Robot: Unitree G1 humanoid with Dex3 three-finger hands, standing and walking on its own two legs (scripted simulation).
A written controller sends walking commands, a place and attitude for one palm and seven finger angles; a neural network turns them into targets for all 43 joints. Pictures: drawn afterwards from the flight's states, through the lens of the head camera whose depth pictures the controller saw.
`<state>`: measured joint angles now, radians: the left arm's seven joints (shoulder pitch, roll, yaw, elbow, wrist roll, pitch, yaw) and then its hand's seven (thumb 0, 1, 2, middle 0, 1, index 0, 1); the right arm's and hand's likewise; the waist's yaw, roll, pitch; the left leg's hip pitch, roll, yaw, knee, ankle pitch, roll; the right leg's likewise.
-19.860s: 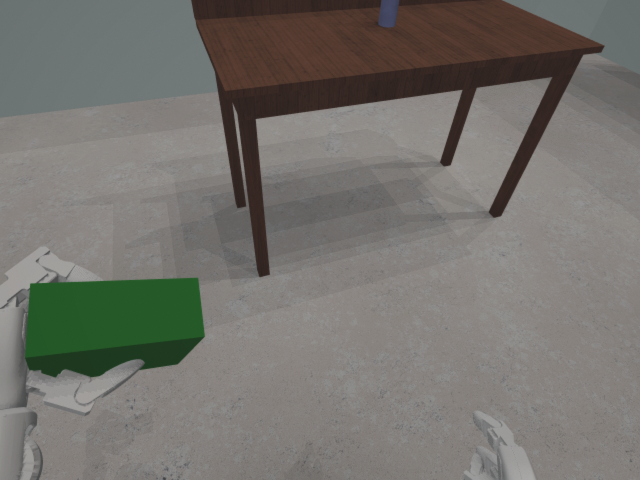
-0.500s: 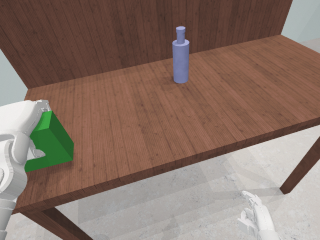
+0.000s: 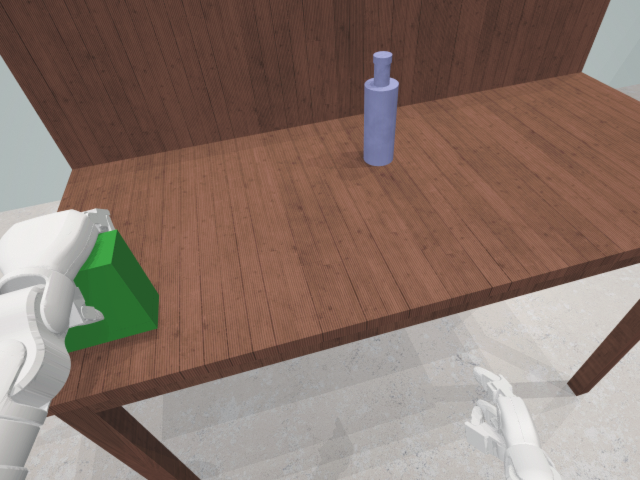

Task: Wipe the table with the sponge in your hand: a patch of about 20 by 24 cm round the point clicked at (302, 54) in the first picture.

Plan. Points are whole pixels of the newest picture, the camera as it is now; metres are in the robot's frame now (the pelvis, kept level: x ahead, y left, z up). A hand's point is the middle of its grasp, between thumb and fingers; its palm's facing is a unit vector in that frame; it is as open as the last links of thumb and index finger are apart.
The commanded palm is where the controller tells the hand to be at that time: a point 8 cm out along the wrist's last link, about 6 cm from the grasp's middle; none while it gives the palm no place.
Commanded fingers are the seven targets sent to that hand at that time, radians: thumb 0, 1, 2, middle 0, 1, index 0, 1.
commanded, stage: lower the sponge onto the table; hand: left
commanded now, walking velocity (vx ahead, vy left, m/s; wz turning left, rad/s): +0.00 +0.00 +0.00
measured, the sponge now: (99, 304) +0.25 +0.34 +0.09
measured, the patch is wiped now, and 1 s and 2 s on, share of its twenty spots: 0.00 0.15 0.30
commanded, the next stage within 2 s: wipe forward along the first lane in 0.78 s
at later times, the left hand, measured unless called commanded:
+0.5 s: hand (100, 291) +0.25 +0.32 +0.13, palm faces -0.02 -0.01 -1.00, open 10.0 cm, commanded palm +0.23 +0.32 +0.20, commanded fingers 0.00 0.10 1.30 -1.20 -1.60 -1.20 -1.60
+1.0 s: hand (108, 280) +0.27 +0.32 +0.13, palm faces +0.02 -0.02 -1.00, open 10.0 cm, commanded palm +0.25 +0.32 +0.18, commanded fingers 0.00 0.10 1.30 -1.20 -1.60 -1.20 -1.60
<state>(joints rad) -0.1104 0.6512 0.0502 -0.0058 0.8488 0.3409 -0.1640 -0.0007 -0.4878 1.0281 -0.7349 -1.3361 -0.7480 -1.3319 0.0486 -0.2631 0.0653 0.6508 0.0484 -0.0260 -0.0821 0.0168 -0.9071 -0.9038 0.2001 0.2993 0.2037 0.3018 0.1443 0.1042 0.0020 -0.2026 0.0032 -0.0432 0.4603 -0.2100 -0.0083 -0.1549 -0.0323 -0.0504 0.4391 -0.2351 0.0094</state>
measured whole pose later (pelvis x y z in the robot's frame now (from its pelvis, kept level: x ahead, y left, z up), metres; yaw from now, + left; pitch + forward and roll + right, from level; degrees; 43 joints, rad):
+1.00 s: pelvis +0.01 -0.01 +0.00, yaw +0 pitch -1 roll +0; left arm -0.04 0.61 0.07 0.03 0.87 0.27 -0.09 0.00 -0.49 1.03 -0.73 -1.34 -0.74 -1.34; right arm 0.11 -0.28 0.03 0.66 0.05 -0.01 -0.08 0.02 -0.91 -0.90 0.20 0.30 0.20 0.30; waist 0.12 0.11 -0.02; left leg -0.22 0.02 -0.05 0.49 -0.24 -0.02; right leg -0.18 -0.01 -0.05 0.47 -0.27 0.00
